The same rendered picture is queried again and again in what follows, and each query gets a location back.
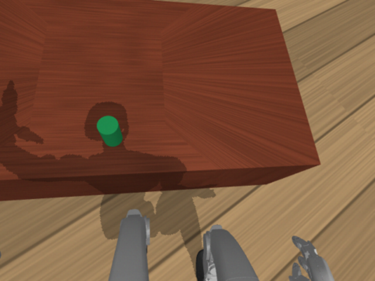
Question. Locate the can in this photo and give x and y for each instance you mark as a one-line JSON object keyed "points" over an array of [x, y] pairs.
{"points": [[109, 130]]}

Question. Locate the right robot hand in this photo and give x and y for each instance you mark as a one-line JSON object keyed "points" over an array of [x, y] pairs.
{"points": [[316, 267]]}

